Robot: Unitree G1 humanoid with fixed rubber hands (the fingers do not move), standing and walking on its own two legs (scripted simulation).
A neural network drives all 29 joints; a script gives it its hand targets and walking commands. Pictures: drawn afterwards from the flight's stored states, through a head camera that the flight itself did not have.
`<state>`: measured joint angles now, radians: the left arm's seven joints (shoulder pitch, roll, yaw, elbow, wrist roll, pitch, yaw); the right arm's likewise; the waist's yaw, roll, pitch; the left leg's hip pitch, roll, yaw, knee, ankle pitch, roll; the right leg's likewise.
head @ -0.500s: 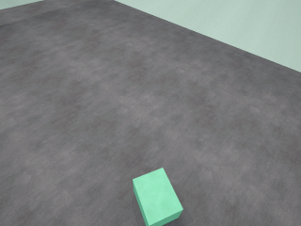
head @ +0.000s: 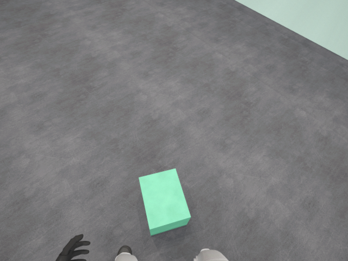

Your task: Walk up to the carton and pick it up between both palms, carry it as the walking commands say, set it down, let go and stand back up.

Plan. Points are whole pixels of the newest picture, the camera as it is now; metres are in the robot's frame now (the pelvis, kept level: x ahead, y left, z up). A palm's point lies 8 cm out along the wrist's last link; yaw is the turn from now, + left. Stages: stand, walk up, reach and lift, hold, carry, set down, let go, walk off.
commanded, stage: walk up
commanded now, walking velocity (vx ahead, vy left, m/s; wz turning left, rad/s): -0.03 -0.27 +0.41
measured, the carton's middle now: (163, 201) +0.43 +0.00 -0.67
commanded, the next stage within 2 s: stand in 1.72 s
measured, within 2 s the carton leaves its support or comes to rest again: neither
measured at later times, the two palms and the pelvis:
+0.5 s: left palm out of the picture -0.11 +0.15 -0.09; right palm (297, 252) +0.14 -0.32 -0.13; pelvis -0.02 -0.10 +0.02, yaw +9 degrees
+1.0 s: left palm out of the picture -0.06 +0.19 -0.14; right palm out of the picture +0.04 -0.26 -0.12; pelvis -0.03 -0.04 +0.01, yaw +11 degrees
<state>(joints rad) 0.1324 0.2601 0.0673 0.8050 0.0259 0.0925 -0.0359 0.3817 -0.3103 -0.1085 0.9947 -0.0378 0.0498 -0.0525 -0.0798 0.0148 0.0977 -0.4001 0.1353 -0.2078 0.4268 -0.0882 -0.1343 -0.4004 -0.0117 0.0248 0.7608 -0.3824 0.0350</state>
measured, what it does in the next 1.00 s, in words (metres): steps on the spot: right foot, then left foot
